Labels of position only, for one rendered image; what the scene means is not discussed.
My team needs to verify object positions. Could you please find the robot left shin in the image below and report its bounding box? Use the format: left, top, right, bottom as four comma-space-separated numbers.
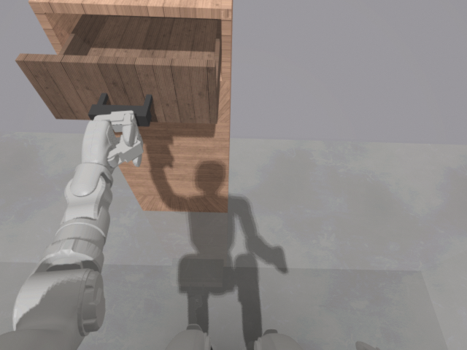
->
186, 324, 203, 332

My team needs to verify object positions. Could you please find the drawer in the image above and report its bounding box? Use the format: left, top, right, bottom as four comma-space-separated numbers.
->
15, 14, 222, 124

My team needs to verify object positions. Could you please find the left robot hand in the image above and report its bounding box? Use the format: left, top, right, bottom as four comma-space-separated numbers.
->
81, 110, 144, 175

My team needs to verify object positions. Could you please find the robot right thigh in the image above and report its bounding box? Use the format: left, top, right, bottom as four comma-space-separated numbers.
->
254, 333, 303, 350

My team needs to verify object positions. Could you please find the cabinet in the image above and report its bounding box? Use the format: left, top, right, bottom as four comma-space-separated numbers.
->
28, 0, 233, 213

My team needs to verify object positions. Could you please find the handle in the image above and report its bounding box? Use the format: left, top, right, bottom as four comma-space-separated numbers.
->
88, 93, 153, 127

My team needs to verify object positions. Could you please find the robot left upper arm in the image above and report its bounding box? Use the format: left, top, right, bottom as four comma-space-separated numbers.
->
0, 268, 106, 350

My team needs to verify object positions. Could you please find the left robot forearm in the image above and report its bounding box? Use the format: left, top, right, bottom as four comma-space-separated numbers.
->
12, 163, 113, 331

